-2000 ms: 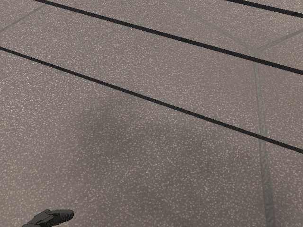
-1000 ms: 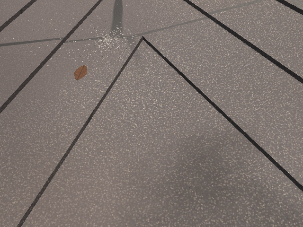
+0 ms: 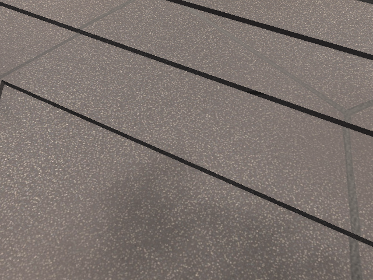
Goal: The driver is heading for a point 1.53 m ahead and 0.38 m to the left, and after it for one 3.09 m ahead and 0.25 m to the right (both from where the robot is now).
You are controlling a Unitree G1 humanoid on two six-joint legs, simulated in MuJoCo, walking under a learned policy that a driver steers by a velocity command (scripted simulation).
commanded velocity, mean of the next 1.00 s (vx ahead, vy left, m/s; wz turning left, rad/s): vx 0.00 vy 0.00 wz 0.30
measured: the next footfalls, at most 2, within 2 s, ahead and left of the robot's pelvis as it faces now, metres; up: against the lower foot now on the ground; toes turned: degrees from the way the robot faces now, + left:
right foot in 0.34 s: +0.01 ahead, -0.13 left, +0.00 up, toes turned +7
left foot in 0.70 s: +0.01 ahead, +0.14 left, +0.00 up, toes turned +18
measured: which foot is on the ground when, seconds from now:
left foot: down 0.00-0.36, up 0.38-0.68, down 0.70-1.00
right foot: down 0.00-0.00, up 0.02-0.32, down 0.34-0.70, up 0.72-1.00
